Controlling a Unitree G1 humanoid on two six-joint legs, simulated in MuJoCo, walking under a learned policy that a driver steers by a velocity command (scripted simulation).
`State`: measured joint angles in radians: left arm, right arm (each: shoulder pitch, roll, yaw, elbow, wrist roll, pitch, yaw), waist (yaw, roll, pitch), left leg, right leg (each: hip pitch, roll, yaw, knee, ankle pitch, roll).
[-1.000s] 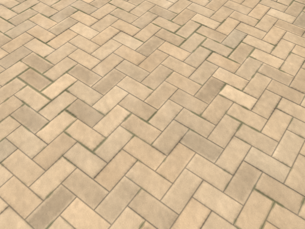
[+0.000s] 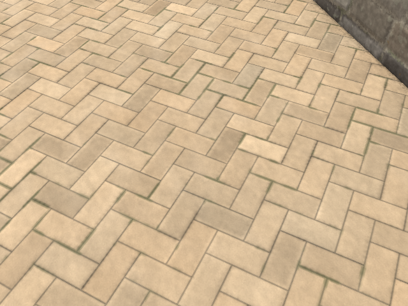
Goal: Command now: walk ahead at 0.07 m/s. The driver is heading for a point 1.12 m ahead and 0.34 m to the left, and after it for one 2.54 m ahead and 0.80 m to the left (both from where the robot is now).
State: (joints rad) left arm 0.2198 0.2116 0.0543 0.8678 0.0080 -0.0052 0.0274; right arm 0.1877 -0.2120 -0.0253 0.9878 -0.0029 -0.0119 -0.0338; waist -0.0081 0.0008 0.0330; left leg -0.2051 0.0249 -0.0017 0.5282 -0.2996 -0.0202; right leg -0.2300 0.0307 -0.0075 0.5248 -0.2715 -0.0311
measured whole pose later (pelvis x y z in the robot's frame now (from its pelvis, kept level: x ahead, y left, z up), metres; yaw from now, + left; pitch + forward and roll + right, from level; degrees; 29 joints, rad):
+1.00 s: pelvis +0.41 -0.01 +0.01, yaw +4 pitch +1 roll -3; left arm 0.31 0.24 0.05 0.99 0.01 -0.11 -0.02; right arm 0.16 -0.27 -0.06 0.87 0.02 -0.07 -0.01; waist 0.04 0.04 0.00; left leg -0.72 0.14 -0.07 0.95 -0.06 0.03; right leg -0.08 0.08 -0.10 0.22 -0.16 -0.06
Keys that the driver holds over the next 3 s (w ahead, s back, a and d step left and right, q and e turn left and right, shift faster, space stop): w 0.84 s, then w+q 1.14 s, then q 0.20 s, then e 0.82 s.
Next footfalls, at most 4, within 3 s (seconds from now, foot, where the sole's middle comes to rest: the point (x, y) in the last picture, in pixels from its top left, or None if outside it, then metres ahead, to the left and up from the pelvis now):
0.70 right None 0.43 -0.10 -0.77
1.26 left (163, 250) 0.71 0.17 -0.77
1.74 right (190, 175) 1.05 0.08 -0.77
2.22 left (104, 167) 1.10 0.44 -0.77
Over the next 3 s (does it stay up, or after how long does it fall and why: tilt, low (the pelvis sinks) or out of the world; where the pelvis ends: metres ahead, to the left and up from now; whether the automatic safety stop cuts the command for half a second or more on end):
stays up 1.13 0.27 0.01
